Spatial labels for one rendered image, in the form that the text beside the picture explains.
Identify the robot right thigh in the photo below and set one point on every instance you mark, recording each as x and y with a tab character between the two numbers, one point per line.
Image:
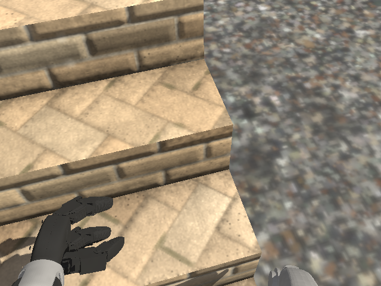
290	277

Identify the robot left hand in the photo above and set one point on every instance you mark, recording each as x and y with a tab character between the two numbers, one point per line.
57	242

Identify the robot left forearm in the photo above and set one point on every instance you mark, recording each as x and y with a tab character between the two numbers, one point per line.
41	273

